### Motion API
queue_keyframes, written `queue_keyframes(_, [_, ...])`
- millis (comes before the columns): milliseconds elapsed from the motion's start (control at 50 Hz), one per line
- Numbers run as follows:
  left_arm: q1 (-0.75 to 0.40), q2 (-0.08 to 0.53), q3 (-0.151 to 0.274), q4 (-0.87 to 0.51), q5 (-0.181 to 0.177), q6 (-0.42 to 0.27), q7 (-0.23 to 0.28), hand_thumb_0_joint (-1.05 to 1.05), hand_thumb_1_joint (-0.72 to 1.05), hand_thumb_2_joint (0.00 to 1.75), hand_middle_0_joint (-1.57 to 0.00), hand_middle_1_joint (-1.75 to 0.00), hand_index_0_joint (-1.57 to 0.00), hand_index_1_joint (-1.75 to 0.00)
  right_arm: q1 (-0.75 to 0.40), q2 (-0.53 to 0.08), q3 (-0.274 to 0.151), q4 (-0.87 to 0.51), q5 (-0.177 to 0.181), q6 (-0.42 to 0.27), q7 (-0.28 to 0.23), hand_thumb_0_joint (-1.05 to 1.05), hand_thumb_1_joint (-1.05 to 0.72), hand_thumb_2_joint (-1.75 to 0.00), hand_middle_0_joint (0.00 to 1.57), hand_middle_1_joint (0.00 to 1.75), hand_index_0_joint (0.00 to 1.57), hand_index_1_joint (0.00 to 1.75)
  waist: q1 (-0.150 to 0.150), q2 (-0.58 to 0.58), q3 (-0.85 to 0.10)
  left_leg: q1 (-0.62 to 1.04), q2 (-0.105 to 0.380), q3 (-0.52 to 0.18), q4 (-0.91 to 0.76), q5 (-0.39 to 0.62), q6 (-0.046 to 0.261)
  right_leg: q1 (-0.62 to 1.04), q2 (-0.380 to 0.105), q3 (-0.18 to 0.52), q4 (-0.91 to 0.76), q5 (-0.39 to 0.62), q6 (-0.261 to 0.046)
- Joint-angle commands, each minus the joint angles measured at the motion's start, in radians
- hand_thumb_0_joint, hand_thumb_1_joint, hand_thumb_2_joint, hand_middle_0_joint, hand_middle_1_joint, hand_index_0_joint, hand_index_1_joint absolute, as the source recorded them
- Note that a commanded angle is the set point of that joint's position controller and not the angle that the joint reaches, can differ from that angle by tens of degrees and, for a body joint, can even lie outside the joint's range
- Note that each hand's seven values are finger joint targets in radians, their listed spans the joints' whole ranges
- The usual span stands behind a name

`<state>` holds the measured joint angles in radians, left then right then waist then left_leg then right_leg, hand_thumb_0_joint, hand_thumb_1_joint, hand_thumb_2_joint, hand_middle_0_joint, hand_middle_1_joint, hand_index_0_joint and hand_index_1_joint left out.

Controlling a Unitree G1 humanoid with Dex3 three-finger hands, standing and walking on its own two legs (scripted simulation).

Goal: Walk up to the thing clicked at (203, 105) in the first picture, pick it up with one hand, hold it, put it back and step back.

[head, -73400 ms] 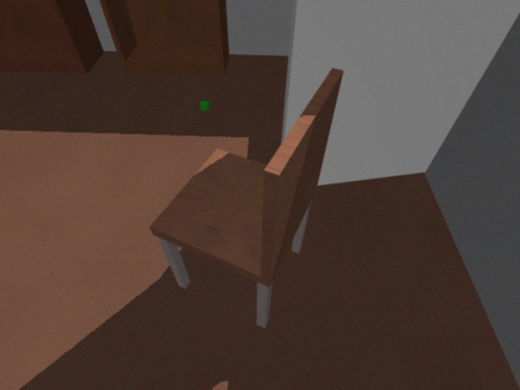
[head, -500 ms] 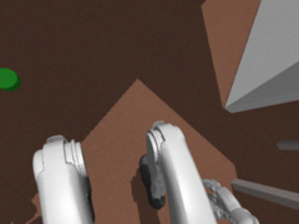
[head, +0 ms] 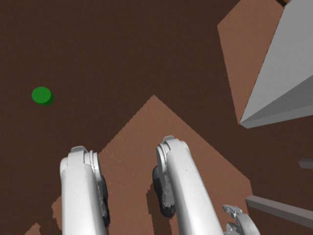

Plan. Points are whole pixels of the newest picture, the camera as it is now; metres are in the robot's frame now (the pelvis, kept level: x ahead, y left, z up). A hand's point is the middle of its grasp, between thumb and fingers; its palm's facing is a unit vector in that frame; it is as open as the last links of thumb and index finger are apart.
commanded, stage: go down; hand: left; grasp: from above
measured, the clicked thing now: (43, 96) +0.54 +0.33 -0.41
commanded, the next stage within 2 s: approach in 1.70 s
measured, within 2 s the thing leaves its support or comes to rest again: neither
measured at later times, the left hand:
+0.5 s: hand out of the picture +0.49 +0.37 +0.00, palm faces -0.43 -0.08 -0.90, open 13.9 cm
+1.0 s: hand out of the picture +0.49 +0.37 +0.03, palm faces -0.42 -0.08 -0.90, open 14.0 cm
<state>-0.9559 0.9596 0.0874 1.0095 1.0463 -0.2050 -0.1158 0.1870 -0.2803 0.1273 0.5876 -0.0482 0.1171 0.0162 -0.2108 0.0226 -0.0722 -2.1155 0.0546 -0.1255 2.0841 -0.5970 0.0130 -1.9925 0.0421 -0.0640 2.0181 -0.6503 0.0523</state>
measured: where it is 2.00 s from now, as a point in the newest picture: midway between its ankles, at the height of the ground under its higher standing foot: (134, 204)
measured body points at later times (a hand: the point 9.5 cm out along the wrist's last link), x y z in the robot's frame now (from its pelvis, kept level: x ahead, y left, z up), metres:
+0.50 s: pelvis +0.00 +0.00 +0.05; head +0.22 +0.07 +0.44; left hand +0.51 +0.37 +0.05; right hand +0.08 -0.27 -0.05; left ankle +0.10 +0.13 -0.39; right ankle +0.10 -0.13 -0.39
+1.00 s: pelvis +0.01 +0.01 +0.09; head +0.21 +0.08 +0.48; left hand +0.51 +0.38 +0.08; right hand +0.07 -0.25 -0.02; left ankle +0.10 +0.13 -0.39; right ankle +0.10 -0.13 -0.39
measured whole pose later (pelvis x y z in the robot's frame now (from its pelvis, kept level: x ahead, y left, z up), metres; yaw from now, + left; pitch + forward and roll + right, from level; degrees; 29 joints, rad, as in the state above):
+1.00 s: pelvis +0.01 +0.01 +0.09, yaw +2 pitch +34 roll -9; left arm -1.00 0.91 0.07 1.20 1.15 -0.27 -0.01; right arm 0.20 -0.24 0.10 0.67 -0.04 0.09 0.00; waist -0.22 0.03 -0.12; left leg -1.84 0.06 -0.09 1.81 -0.57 0.03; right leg -1.72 0.03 -0.05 1.73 -0.61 0.05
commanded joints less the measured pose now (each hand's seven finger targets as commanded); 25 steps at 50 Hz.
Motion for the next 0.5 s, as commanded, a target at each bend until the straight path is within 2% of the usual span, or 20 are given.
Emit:
queue_keyframes(0, [-0.318, 0.34, 0.101, -0.169, -0.012, -0.016, 0.041, 0.0, -0.52, 0.94, -0.05, -1.11, -0.07, -1.08, 0.189, -0.217, -0.094, -0.017, 0.001, -0.013, -0.019, 0.0, -0.91, -0.9, 0.2, 0.3, 0.2, 0.3, 0.022, 0.28, -0.733, 0.633, -0.009, 0.031, -0.273, 0.121, 0.035, 0.305, 0.016, -0.042, -0.243, 0.196, -0.081])
queue_keyframes(80, [-0.309, 0.321, 0.097, -0.129, -0.007, -0.035, 0.044, 0.0, -0.51, 0.93, -0.05, -1.12, -0.07, -1.09, 0.19, -0.205, -0.094, -0.01, 0.001, -0.014, -0.025, 0.0, -0.91, -0.9, 0.2, 0.3, 0.2, 0.3, 0.018, 0.274, -0.682, 0.634, -0.008, 0.032, -0.312, 0.095, 0.036, 0.318, 0.013, -0.039, -0.273, 0.179, -0.08])
queue_keyframes(180, [-0.327, 0.328, 0.098, -0.099, -0.002, -0.055, 0.053, 0.0, -0.51, 0.92, -0.05, -1.12, -0.08, -1.09, 0.198, -0.192, -0.094, 0.003, -0.003, -0.02, -0.027, 0.0, -0.91, -0.9, 0.2, 0.3, 0.2, 0.3, 0.016, 0.226, -0.695, 0.628, -0.016, 0.062, -0.303, 0.121, 0.042, 0.383, 0.014, -0.023, -0.332, 0.189, -0.077])
queue_keyframes(220, [-0.333, 0.314, 0.085, -0.098, 0.005, -0.063, 0.054, 0.0, -0.51, 0.93, -0.05, -1.12, -0.08, -1.08, 0.202, -0.191, -0.092, 0.006, -0.004, -0.021, -0.028, 0.0, -0.91, -0.9, 0.2, 0.3, 0.2, 0.3, 0.013, 0.235, -0.687, 0.644, -0.013, 0.06, -0.322, 0.116, 0.04, 0.394, 0.014, -0.023, -0.344, 0.184, -0.078])
queue_keyframes(280, [-0.348, 0.298, 0.07, -0.072, 0.017, -0.072, 0.059, 0.0, -0.5, 0.92, -0.05, -1.12, -0.08, -1.08, 0.192, -0.192, -0.095, 0.013, -0.002, -0.025, -0.034, 0.0, -0.91, -0.9, 0.2, 0.3, 0.2, 0.3, 0.012, 0.26, -0.64, 0.666, -0.006, 0.041, -0.381, 0.033, 0.032, 0.376, 0.015, -0.031, -0.355, 0.135, -0.081])
queue_keyframes(340, [-0.367, 0.306, 0.07, -0.08, 0.035, -0.077, 0.068, 0.0, -0.5, 0.92, -0.05, -1.12, -0.08, -1.08, 0.19, -0.198, -0.099, 0.017, 0.001, -0.027, -0.038, 0.0, -0.91, -0.9, 0.2, 0.3, 0.2, 0.3, 0.013, 0.299, -0.657, 0.708, -0.003, 0.029, -0.418, 0.017, 0.027, 0.375, 0.014, -0.036, -0.359, 0.132, -0.082])
queue_keyframes(400, [-0.381, 0.289, 0.067, -0.073, 0.028, -0.076, 0.078, 0.0, -0.52, 0.94, -0.05, -1.11, -0.08, -1.08, 0.182, -0.198, -0.104, 0.028, 0.003, -0.03, -0.039, 0.0, -0.91, -0.9, 0.2, 0.3, 0.2, 0.3, 0.004, 0.292, -0.66, 0.75, -0.001, 0.017, -0.436, 0.028, 0.025, 0.376, 0.012, -0.039, -0.374, 0.143, -0.079])
queue_keyframes(480, [-0.394, 0.303, 0.074, -0.085, 0.045, -0.075, 0.09, 0.0, -0.54, 0.96, -0.05, -1.1, -0.07, -1.08, 0.188, -0.196, -0.108, 0.042, 0.004, -0.032, -0.039, 0.0, -0.91, -0.9, 0.2, 0.3, 0.2, 0.3, 0.009, 0.324, -0.708, 0.824, -0.004, 0.019, -0.444, 0.121, 0.02, 0.397, 0.01, -0.034, -0.387, 0.196, -0.081])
